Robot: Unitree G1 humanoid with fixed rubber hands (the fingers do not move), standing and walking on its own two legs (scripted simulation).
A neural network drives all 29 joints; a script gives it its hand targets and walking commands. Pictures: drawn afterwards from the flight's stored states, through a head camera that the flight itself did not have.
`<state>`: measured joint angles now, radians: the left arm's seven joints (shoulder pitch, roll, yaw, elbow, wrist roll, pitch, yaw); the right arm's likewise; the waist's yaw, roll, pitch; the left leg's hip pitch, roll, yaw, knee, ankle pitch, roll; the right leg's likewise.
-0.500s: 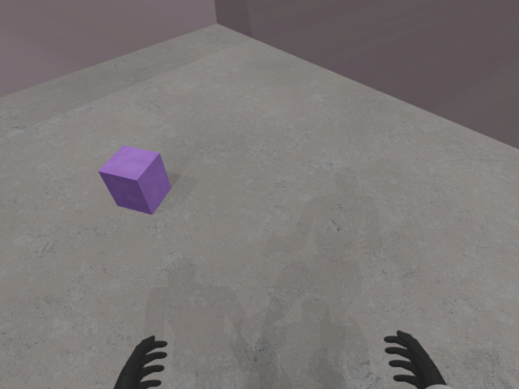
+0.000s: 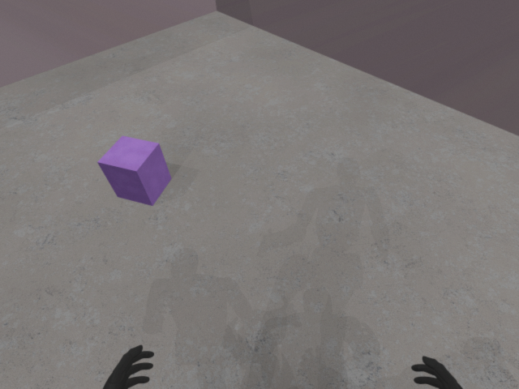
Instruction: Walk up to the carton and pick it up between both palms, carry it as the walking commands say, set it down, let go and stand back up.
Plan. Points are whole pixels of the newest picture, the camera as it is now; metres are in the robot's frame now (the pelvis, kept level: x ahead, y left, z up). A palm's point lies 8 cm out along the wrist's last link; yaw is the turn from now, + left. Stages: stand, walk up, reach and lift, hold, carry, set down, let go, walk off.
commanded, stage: stand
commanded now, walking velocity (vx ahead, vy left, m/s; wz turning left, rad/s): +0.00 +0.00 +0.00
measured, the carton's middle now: (137, 171) +1.19 +0.65 -0.63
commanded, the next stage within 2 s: walk up in 0.80 s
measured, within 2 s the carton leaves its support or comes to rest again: neither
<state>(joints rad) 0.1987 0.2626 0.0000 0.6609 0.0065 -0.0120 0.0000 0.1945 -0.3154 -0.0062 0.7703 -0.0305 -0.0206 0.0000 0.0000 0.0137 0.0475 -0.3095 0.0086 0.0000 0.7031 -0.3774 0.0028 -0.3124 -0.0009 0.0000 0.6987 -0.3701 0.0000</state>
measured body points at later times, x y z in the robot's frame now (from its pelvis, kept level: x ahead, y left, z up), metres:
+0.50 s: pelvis +0.00 +0.00 +0.00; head +0.01 +0.00 +0.45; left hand +0.12 +0.26 -0.11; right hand +0.10 -0.29 -0.12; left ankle +0.00 +0.12 -0.72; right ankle +0.00 -0.12 -0.72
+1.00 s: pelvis -0.02 +0.00 +0.01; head +0.00 +0.00 +0.46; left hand +0.08 +0.27 -0.12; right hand +0.06 -0.29 -0.12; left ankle +0.00 +0.12 -0.72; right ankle +0.00 -0.12 -0.72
